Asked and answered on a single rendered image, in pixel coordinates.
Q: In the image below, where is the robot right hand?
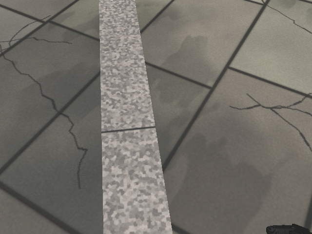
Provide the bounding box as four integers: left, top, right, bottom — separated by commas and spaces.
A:
266, 223, 312, 234

